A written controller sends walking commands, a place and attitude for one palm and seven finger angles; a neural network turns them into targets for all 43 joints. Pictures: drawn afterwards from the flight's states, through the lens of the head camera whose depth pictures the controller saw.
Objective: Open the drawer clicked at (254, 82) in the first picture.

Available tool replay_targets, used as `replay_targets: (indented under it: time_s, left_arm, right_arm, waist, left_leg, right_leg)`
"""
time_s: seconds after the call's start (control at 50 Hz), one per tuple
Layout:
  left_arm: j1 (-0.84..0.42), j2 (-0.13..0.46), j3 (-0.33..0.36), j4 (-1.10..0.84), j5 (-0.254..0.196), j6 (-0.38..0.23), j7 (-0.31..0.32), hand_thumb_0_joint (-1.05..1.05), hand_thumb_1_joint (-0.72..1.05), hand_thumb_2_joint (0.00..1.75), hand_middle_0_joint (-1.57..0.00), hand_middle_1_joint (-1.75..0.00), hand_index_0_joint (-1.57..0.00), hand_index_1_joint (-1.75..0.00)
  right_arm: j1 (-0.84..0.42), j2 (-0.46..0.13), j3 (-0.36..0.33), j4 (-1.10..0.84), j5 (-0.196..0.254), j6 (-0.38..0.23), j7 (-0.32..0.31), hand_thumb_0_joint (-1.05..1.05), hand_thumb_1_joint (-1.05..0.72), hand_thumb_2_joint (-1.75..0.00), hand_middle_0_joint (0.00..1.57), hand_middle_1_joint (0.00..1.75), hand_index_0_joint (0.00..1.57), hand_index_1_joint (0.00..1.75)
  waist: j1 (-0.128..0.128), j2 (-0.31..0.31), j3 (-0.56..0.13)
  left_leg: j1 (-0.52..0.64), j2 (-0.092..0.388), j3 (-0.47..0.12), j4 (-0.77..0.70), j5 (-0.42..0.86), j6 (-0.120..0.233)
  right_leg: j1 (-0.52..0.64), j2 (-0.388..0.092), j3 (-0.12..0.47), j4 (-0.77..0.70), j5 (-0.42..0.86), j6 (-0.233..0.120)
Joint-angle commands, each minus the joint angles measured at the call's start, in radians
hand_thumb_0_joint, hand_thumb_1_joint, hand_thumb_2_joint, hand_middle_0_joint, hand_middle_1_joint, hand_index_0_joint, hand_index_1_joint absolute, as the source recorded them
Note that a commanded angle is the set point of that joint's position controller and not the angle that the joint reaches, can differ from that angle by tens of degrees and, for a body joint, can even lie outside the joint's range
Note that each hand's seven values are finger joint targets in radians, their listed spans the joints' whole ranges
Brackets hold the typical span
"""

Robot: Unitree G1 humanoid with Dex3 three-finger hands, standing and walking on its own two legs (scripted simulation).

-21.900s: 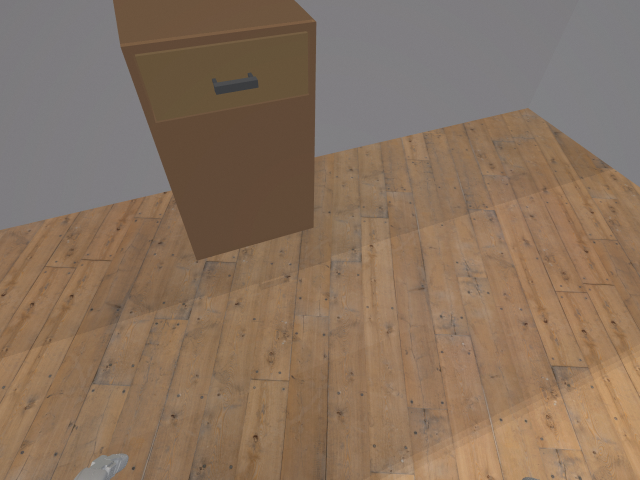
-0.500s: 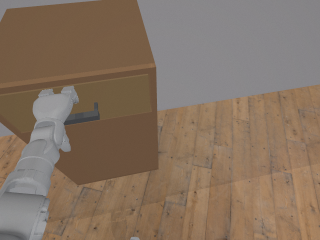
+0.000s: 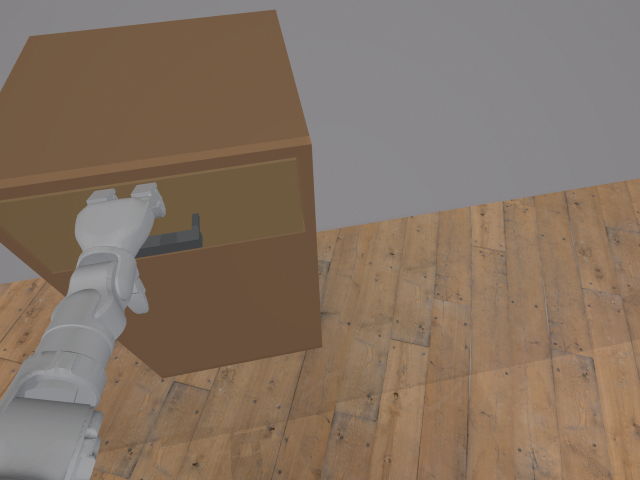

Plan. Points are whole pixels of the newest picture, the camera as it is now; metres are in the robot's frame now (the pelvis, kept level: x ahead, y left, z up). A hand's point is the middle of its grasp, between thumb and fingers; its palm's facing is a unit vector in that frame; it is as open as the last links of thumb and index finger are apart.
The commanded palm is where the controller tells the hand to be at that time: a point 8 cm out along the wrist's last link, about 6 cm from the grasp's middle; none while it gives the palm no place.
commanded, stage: re-aim the fingers above the handle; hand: left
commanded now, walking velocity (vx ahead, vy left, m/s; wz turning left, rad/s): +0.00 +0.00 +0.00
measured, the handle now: (164, 234) +0.48 +0.27 -0.03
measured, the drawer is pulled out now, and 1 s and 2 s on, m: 0.00 0.00 0.00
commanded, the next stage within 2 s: lower the fingers behind the handle in 0.20 s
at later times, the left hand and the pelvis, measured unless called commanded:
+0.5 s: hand (132, 259) +0.41 +0.28 +0.01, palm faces -0.13 -0.03 -0.99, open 13.8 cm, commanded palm +0.40 +0.28 +0.08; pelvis +0.00 +0.00 +0.00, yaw -1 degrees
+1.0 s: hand (134, 262) +0.41 +0.29 -0.01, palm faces -0.08 -0.03 -1.00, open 13.8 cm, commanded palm +0.40 +0.28 +0.04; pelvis -0.01 +0.01 -0.02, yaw -1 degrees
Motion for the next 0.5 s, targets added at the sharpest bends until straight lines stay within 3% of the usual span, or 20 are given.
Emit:
replay_targets:
  time_s: [0.0, 0.08, 0.1, 0.12, 0.16, 0.2, 0.24, 0.28, 0.3, 0.34, 0.38, 0.42, 0.48]
  left_arm:
    - [-0.479, 0.244, 0.077, -0.225, 0.02, -0.058, 0.062, 0.0, -0.5, 0.3, -0.3, -1.2, -0.3, -1.2]
    - [-0.469, 0.346, 0.178, -0.22, 0.036, -0.042, 0.122, 0.0, -0.5, 0.3, -0.3, -1.2, -0.3, -1.2]
    - [-0.459, 0.339, 0.171, -0.203, 0.041, -0.026, 0.134, 0.0, -0.5, 0.3, -0.3, -1.2, -0.3, -1.2]
    - [-0.434, 0.359, 0.191, -0.178, 0.036, -0.006, 0.141, 0.0, -0.5, 0.3, -0.3, -1.2, -0.3, -1.2]
    - [-0.409, 0.342, 0.166, -0.12, 0.033, 0.04, 0.139, 0.0, -0.5, 0.3, -0.3, -1.2, -0.3, -1.2]
    - [-0.375, 0.36, 0.17, -0.082, 0.026, 0.07, 0.114, 0.0, -0.5, 0.3, -0.3, -1.2, -0.3, -1.2]
    - [-0.379, 0.32, 0.127, -0.086, 0.014, 0.081, 0.077, 0.0, -0.5, 0.3, -0.3, -1.2, -0.3, -1.2]
    - [-0.341, 0.288, 0.108, -0.101, -0.005, 0.062, 0.035, 0.0, -0.5, 0.3, -0.3, -1.2, -0.3, -1.2]
    - [-0.32, 0.31, 0.129, -0.089, -0.008, 0.048, 0.021, 0.0, -0.5, 0.3, -0.3, -1.2, -0.3, -1.2]
    - [-0.331, 0.256, 0.083, -0.081, -0.008, 0.012, -0.004, 0.0, -0.5, 0.3, -0.3, -1.2, -0.3, -1.2]
    - [-0.384, 0.237, 0.066, -0.132, 0.005, -0.047, -0.008, 0.0, -0.5, 0.3, -0.3, -1.2, -0.3, -1.2]
    - [-0.397, 0.276, 0.102, -0.179, 0.021, -0.099, 0.009, 0.0, -0.5, 0.3, -0.3, -1.2, -0.3, -1.2]
    - [-0.442, 0.328, 0.162, -0.234, 0.034, -0.147, 0.065, 0.0, -0.5, 0.3, -0.3, -1.2, -0.3, -1.2]
  right_arm:
    - [0.057, -0.141, -0.042, -0.078, -0.004, -0.029, -0.019, 0.0, -0.9, -0.9, 0.2, 0.3, 0.2, 0.3]
    - [0.042, -0.145, -0.034, -0.072, -0.017, -0.022, -0.011, 0.0, -0.9, -0.9, 0.2, 0.3, 0.2, 0.3]
    - [0.036, -0.14, -0.033, -0.072, -0.014, -0.022, -0.007, 0.0, -0.9, -0.9, 0.2, 0.3, 0.2, 0.3]
    - [0.03, -0.144, -0.03, -0.07, -0.016, -0.019, -0.003, 0.0, -0.9, -0.9, 0.2, 0.3, 0.2, 0.3]
    - [0.02, -0.145, -0.027, -0.072, -0.012, -0.017, 0.0, 0.0, -0.9, -0.9, 0.2, 0.3, 0.2, 0.3]
    - [0.022, -0.151, -0.026, -0.077, -0.008, -0.013, 0.001, 0.0, -0.9, -0.9, 0.2, 0.3, 0.2, 0.3]
    - [0.03, -0.155, -0.03, -0.087, -0.004, -0.013, -0.002, 0.0, -0.9, -0.9, 0.2, 0.3, 0.2, 0.3]
    - [0.041, -0.158, -0.035, -0.094, -0.002, -0.014, -0.006, 0.0, -0.9, -0.9, 0.2, 0.3, 0.2, 0.3]
    - [0.044, -0.162, -0.035, -0.089, 0.0, -0.013, -0.008, 0.0, -0.9, -0.9, 0.2, 0.3, 0.2, 0.3]
    - [0.045, -0.162, -0.034, -0.093, 0.004, -0.013, -0.015, 0.0, -0.9, -0.9, 0.2, 0.3, 0.2, 0.3]
    - [0.054, -0.157, -0.042, -0.092, 0.0, -0.019, -0.02, 0.0, -0.9, -0.9, 0.2, 0.3, 0.2, 0.3]
    - [0.067, -0.153, -0.047, -0.087, -0.007, -0.021, -0.021, 0.0, -0.9, -0.9, 0.2, 0.3, 0.2, 0.3]
    - [0.075, -0.151, -0.05, -0.071, -0.017, -0.02, -0.02, 0.0, -0.9, -0.9, 0.2, 0.3, 0.2, 0.3]
  waist:
    - [-0.044, 0.014, -0.302]
    - [0.0, 0.045, -0.375]
    - [-0.003, 0.06, -0.374]
    - [0.011, 0.038, -0.367]
    - [0.006, 0.005, -0.344]
    - [0.014, -0.018, -0.368]
    - [-0.005, -0.041, -0.376]
    - [-0.015, -0.065, -0.389]
    - [-0.011, -0.084, -0.365]
    - [-0.038, -0.111, -0.274]
    - [-0.053, -0.091, -0.26]
    - [-0.037, -0.003, -0.296]
    - [-0.033, 0.05, -0.338]
  left_leg:
    - [0.27, -0.029, 0.084, -0.05, 0.348, 0.058]
    - [0.237, -0.037, 0.088, -0.037, 0.387, 0.05]
    - [0.231, -0.036, 0.092, -0.032, 0.389, 0.049]
    - [0.207, -0.037, 0.097, -0.034, 0.381, 0.049]
    - [0.175, -0.038, 0.109, -0.041, 0.357, 0.049]
    - [0.163, -0.038, 0.12, -0.045, 0.358, 0.051]
    - [0.181, -0.034, 0.125, -0.049, 0.37, 0.055]
    - [0.196, -0.034, 0.123, -0.048, 0.398, 0.058]
    - [0.189, -0.03, 0.12, -0.048, 0.391, 0.059]
    - [0.172, -0.029, 0.111, -0.056, 0.342, 0.063]
    - [0.191, -0.027, 0.106, -0.05, 0.327, 0.066]
    - [0.223, -0.026, 0.098, -0.033, 0.355, 0.062]
    - [0.224, -0.025, 0.087, 0.0, 0.387, 0.056]
  right_leg:
    - [0.04, 0.041, -0.084, -0.071, 0.317, -0.057]
    - [0.092, 0.04, -0.082, -0.035, 0.359, -0.063]
    - [0.085, 0.04, -0.083, -0.026, 0.367, -0.062]
    - [0.102, 0.039, -0.083, -0.024, 0.371, -0.061]
    - [0.12, 0.038, -0.081, -0.036, 0.378, -0.054]
    - [0.162, 0.035, -0.073, -0.041, 0.405, -0.05]
    - [0.174, 0.034, -0.073, -0.055, 0.437, -0.045]
    - [0.196, 0.033, -0.07, -0.064, 0.48, -0.044]
    - [0.184, 0.031, -0.072, -0.061, 0.472, -0.042]
    - [0.123, 0.035, -0.079, -0.078, 0.414, -0.041]
    - [0.08, 0.036, -0.076, -0.085, 0.368, -0.045]
    - [0.046, 0.04, -0.075, -0.058, 0.353, -0.055]
    - [0.004, 0.043, -0.078, -0.02, 0.346, -0.062]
